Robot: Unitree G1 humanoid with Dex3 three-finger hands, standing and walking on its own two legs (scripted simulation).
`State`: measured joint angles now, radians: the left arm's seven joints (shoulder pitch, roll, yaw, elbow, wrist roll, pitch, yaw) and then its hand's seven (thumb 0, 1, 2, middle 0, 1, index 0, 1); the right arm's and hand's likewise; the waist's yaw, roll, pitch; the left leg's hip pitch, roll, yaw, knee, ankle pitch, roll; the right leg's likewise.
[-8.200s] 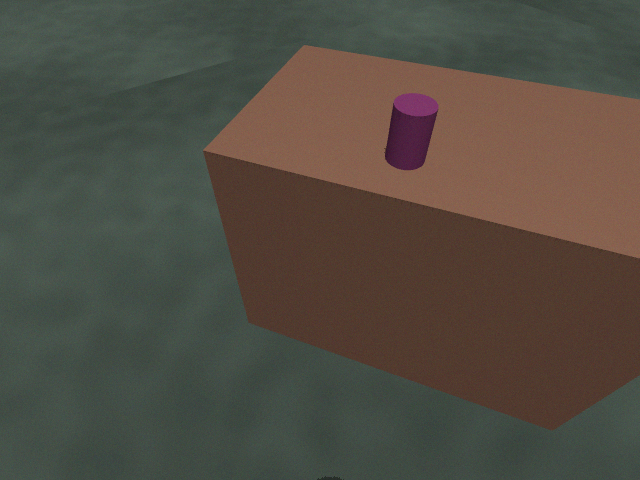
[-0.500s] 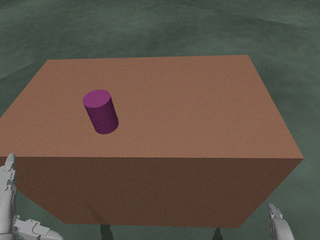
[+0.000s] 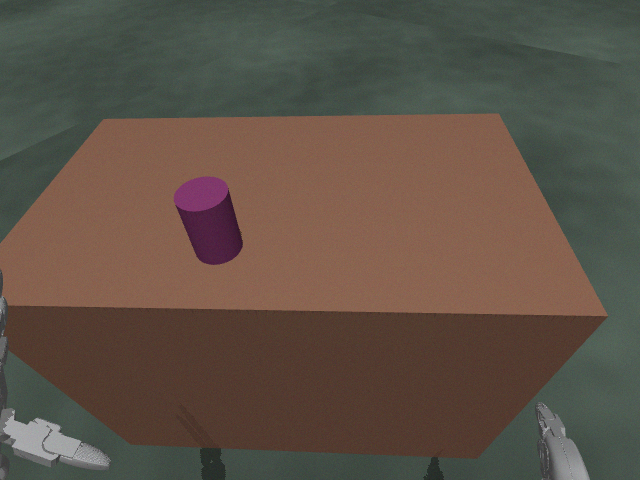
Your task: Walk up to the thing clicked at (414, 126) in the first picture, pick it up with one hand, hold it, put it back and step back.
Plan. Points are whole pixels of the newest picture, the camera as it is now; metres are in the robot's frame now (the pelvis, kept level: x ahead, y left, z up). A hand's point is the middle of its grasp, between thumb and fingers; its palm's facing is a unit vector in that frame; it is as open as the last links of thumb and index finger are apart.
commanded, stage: rise first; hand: left
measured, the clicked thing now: (210, 221) +0.49 +0.22 +0.03
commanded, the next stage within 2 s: go down in 0.18 s
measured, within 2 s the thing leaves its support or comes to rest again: neither
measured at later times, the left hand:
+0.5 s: hand (39, 362) +0.20 +0.29 +0.14, palm faces +0.42 -0.81 -0.41, open 17.6 cm
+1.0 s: hand (31, 271) +0.30 +0.34 +0.15, palm faces +0.23 -0.95 -0.19, open 17.5 cm
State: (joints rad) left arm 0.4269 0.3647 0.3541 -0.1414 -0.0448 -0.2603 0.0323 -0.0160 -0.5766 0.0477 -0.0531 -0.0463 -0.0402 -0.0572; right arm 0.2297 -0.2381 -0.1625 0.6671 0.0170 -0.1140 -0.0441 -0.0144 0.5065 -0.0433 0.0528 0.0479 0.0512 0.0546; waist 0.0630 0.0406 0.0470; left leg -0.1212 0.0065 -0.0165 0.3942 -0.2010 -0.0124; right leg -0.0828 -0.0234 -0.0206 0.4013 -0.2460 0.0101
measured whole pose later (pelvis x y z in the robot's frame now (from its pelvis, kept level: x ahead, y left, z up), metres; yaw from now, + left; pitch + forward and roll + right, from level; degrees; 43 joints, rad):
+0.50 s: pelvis +0.00 +0.00 +0.00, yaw +1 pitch -3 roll +0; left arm 0.35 0.36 0.42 -0.10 -0.07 -0.35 -0.03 -0.02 -0.60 0.06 -0.07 -0.07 -0.06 -0.08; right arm 0.21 -0.23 -0.16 0.69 0.00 -0.10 -0.03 -0.01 0.49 -0.06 0.05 0.05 0.05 0.05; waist 0.06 0.04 0.01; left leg -0.18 0.00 -0.03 0.46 -0.23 -0.01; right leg -0.13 -0.03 -0.03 0.46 -0.28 0.01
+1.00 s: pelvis +0.01 +0.01 +0.00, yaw -1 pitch +1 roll +0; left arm -0.13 0.55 0.55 0.41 -0.24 -0.10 -0.40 -0.02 -0.52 0.08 -0.04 -0.03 -0.03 -0.04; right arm 0.21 -0.23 -0.05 0.70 0.03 -0.13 -0.09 -0.01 0.50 -0.06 0.05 0.05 0.05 0.05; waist 0.01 0.02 -0.05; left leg -0.25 0.00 0.00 0.49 -0.25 0.00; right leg -0.20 -0.03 0.00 0.45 -0.27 0.03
